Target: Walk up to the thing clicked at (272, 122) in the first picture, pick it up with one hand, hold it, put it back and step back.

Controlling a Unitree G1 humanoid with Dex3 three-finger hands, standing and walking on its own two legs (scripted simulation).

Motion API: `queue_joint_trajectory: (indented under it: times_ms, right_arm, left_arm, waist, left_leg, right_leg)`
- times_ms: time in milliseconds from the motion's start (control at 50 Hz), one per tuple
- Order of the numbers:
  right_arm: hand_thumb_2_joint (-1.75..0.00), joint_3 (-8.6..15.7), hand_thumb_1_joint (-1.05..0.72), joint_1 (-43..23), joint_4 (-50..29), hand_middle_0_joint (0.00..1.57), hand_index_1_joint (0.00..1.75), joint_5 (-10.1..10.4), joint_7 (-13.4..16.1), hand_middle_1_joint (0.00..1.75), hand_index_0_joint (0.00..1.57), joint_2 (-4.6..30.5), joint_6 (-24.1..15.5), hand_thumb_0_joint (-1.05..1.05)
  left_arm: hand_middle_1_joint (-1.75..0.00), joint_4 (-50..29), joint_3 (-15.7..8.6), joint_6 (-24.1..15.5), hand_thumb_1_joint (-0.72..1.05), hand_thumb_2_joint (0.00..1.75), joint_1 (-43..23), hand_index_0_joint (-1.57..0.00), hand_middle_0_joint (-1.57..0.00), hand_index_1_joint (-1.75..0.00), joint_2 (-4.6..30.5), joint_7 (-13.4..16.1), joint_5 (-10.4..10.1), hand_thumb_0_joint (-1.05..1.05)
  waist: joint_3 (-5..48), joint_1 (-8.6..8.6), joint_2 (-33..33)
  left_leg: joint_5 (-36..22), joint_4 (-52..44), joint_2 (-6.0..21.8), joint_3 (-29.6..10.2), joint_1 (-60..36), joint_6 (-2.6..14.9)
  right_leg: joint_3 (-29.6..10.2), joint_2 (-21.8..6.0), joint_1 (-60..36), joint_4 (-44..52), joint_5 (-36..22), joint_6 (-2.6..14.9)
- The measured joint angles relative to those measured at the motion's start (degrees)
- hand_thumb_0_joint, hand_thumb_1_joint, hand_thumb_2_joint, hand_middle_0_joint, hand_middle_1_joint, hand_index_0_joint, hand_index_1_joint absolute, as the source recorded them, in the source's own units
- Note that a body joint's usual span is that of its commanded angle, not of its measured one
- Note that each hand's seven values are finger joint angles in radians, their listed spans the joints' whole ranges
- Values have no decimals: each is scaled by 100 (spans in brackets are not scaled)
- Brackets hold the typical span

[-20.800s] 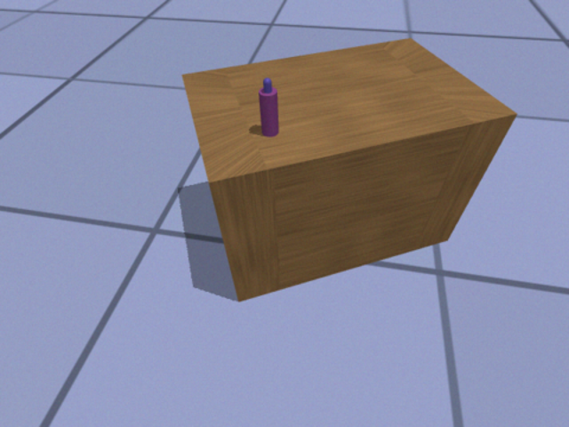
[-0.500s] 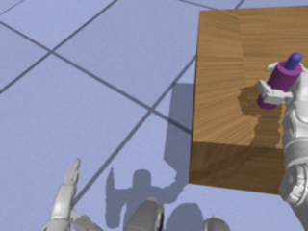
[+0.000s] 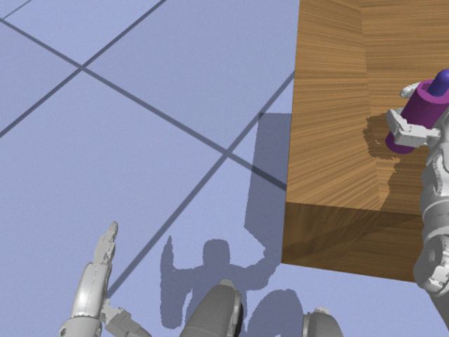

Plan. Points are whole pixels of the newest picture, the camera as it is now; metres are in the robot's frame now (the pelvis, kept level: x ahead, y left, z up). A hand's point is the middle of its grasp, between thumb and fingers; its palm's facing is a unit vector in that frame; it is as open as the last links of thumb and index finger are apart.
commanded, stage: loosen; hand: right
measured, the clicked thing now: (420, 112) +0.51 -0.21 +0.05
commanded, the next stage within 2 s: open in 0.18 s
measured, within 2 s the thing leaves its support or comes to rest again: neither
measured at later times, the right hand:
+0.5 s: hand (415, 108) +0.52 -0.20 +0.05, palm faces +0.17 +0.99 +0.01, open 8.9 cm
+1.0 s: hand out of the picture +0.52 -0.24 +0.10, palm faces +0.23 +0.97 +0.00, open 14.9 cm
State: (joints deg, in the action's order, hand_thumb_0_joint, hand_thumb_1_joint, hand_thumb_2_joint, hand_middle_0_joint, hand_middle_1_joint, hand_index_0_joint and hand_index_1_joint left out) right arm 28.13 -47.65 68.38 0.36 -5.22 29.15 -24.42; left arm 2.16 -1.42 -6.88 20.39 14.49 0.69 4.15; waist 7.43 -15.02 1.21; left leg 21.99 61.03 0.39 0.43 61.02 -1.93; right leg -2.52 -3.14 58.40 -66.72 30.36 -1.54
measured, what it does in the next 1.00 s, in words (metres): stands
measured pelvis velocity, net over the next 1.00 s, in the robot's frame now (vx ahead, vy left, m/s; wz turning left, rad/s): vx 0.00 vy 0.00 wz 0.00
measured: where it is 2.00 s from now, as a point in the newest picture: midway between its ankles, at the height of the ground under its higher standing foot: outside the picture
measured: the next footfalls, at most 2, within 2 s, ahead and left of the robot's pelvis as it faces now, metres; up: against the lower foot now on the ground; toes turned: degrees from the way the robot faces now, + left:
none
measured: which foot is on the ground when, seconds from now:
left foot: down 0.00-1.00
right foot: down 0.00-1.00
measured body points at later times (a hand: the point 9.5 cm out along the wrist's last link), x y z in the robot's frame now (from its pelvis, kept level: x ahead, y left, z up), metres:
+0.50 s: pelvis -0.01 +0.00 -0.01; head +0.12 -0.04 +0.42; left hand +0.15 +0.27 +0.01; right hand +0.50 -0.25 +0.06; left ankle +0.06 +0.14 -0.65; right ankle +0.01 -0.13 -0.65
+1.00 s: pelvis +0.00 +0.00 +0.00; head +0.12 -0.04 +0.44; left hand +0.14 +0.27 +0.01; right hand +0.50 -0.29 +0.10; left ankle +0.06 +0.14 -0.65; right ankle +0.01 -0.13 -0.65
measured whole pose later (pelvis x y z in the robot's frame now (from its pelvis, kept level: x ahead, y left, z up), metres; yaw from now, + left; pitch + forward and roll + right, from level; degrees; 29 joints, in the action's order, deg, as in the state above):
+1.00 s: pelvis +0.00 +0.00 +0.00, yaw +0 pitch +21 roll +3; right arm 31.2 -50.0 64.6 0.1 -6.0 34.6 -19.7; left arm 0.2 -1.9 -2.6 23.0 15.0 0.9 2.4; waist 7.2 -14.4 0.7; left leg 21.5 59.6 0.1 0.6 58.9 -1.9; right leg -2.7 -3.4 56.5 -65.7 30.1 -1.5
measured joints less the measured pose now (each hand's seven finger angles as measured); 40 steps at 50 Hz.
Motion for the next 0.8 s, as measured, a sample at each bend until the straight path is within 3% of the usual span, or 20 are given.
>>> queue_joint_trajectory:
  times_ms: [160,460,640,800]
  right_arm:
    - [-111,88,3,-61,12,90,110,-33,87,110,93,76,12,0]
    - [-60,28,12,-259,51,98,81,-34,76,80,98,124,4,1]
    - [-37,70,24,-319,144,81,58,-27,46,58,80,169,34,0]
    - [-27,130,27,-288,40,57,41,-47,7,41,56,184,74,-1]
  left_arm:
    - [-5,-117,-47,142,-53,4,-36,-7,-7,-5,-50,-36,-10,-1]
    - [-5,-172,-47,210,-52,4,58,-7,-7,-5,-8,-39,-16,-1]
    - [-5,-375,-65,256,-53,5,120,-6,-7,-5,-14,-88,-34,-1]
    - [-5,-417,-57,311,-53,4,141,-6,-7,-5,-8,-77,-60,-1]
  waist:
    - [-48,-45,-45]
    - [20,-33,-60]
    - [2,-13,-98]
    - [6,-29,-67]
  left_leg:
    - [16,109,0,4,91,-4]
    - [11,138,0,6,155,-14]
    - [19,171,9,-14,186,-21]
    - [37,222,0,1,224,-9]
  right_leg:
    - [-13,3,97,-123,26,9]
    - [-20,7,175,-179,33,17]
    - [-3,18,193,-194,36,25]
    - [-21,10,230,-241,52,13]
